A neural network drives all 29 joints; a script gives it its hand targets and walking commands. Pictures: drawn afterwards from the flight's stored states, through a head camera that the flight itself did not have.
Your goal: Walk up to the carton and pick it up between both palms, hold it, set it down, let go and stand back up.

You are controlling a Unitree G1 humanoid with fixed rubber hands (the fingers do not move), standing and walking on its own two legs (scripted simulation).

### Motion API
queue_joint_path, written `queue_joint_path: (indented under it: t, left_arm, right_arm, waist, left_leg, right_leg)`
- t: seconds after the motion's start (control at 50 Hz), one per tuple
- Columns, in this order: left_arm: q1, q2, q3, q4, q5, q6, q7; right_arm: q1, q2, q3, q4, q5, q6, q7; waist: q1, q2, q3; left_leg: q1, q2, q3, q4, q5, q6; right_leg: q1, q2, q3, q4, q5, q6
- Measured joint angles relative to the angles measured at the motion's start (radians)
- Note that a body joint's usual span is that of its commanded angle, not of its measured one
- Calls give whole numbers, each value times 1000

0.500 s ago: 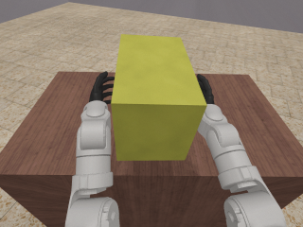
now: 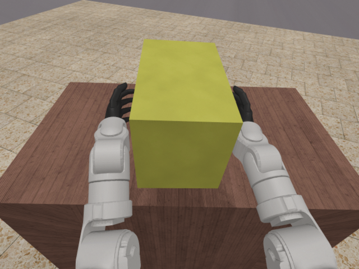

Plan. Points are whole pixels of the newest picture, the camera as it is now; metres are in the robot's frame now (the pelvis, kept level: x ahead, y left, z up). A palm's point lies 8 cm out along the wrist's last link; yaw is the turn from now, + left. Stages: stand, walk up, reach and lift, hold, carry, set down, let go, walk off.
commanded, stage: hold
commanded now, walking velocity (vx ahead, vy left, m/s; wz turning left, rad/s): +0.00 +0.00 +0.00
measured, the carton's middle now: (179, 109) +0.42 +0.01 +0.17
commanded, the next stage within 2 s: none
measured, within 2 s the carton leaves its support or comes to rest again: neither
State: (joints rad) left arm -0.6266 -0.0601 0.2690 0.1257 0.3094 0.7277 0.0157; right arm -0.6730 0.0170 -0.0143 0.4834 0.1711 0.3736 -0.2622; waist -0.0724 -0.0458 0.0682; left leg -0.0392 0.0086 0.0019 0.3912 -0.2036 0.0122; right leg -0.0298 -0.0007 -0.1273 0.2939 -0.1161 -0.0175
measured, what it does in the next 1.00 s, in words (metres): stands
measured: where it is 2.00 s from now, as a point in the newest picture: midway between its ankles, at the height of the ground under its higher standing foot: outside the picture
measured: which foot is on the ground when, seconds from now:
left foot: down 0.00-1.00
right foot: down 0.00-1.00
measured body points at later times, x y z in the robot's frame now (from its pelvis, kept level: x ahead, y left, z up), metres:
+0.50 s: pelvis +0.00 +0.01 +0.00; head -0.03 +0.04 +0.45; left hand +0.38 +0.15 +0.18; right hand +0.38 -0.12 +0.17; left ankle +0.02 +0.11 -0.75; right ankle +0.04 -0.11 -0.75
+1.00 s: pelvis +0.00 +0.00 +0.00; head -0.03 +0.03 +0.45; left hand +0.38 +0.15 +0.18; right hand +0.38 -0.12 +0.18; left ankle +0.02 +0.11 -0.75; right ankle +0.04 -0.11 -0.75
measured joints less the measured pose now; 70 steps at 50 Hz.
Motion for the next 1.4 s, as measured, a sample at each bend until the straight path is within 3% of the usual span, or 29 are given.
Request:
queue_joint_path:
  t: [0.5, 1.08, 1.4]
  left_arm:
    - [49, -7, -42, -54, -10, -7, 26]
    - [-14, 9, -6, 26, -14, -13, 19]
    - [33, -3, -16, -32, -13, -5, 9]
  right_arm:
    - [43, -20, 28, -48, 33, -17, -2]
    - [-27, -3, -13, 36, -4, -20, 11]
    - [20, -14, 25, -30, 29, -7, -11]
  waist:
    - [-14, 2, -1]
    - [4, -9, -3]
    - [-10, 2, -3]
  left_leg:
    - [-10, 1, 2, 33, -25, 6]
    - [-16, 0, 2, 5, 2, 0]
    - [0, -1, 1, 13, -12, 3]
  right_leg:
    - [8, 1, 4, -6, -1, 9]
    - [-15, 1, 5, 1, 5, 0]
    - [5, 1, 5, -1, -3, 5]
